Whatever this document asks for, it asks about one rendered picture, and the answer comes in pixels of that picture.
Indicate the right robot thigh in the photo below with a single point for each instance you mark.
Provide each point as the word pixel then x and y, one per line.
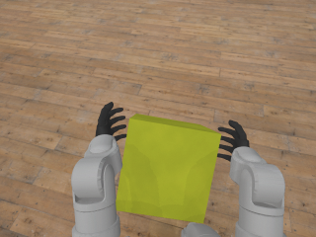
pixel 198 230

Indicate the left robot hand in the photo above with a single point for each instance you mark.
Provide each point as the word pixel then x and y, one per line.
pixel 105 122

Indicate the carton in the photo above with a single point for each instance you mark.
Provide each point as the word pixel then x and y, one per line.
pixel 167 168

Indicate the right robot forearm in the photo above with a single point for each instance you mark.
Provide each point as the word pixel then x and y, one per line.
pixel 261 194

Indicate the left robot forearm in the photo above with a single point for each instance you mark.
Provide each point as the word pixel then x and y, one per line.
pixel 94 189

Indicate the right robot hand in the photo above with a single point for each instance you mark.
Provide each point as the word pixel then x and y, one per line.
pixel 239 140

